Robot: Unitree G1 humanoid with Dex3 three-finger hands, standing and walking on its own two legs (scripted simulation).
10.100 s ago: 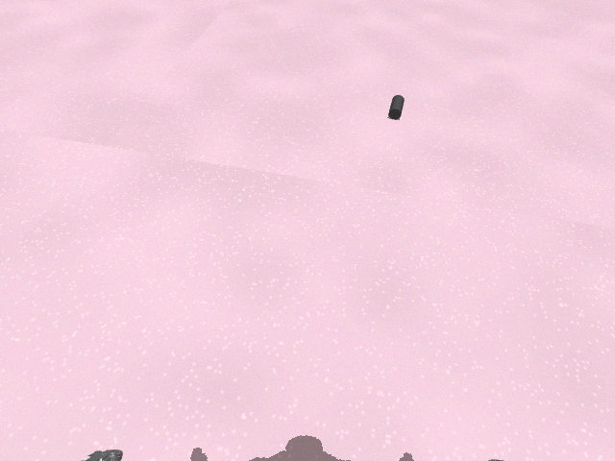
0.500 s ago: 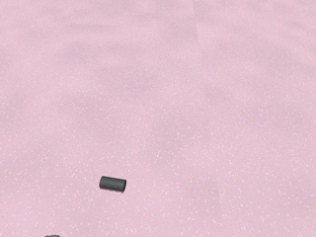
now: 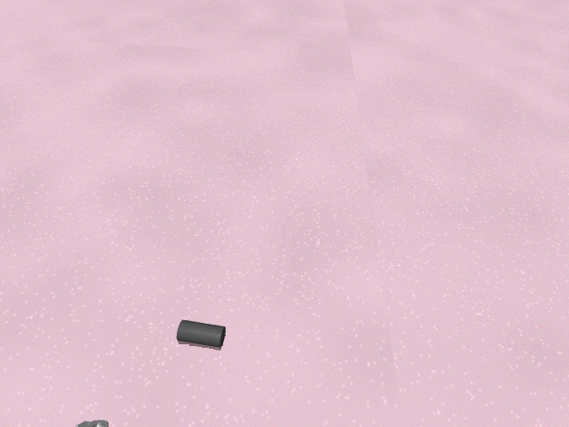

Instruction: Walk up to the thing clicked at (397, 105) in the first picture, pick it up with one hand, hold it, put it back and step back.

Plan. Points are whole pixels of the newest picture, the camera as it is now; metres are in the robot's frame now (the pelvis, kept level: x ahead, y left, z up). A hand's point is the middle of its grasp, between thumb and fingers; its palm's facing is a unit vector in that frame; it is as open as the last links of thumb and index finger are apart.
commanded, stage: walk up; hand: left
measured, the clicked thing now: (201, 333) +0.47 +0.29 -0.75
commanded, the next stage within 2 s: stand in 1.32 s
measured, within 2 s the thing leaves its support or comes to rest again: neither
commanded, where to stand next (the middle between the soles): +0.08 +0.04 m, yaw +1 degrees
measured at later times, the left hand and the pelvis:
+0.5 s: hand out of the picture +0.10 +0.29 -0.16, palm faces +0.00 -0.93 -0.38, open 7.4 cm; pelvis +0.03 +0.02 -0.01, yaw +0 degrees
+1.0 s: hand out of the picture +0.09 +0.29 -0.16, palm faces +0.03 -0.92 -0.38, open 7.4 cm; pelvis +0.02 +0.02 -0.01, yaw +1 degrees
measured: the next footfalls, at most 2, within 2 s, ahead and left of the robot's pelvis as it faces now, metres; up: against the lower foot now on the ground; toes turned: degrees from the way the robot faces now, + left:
none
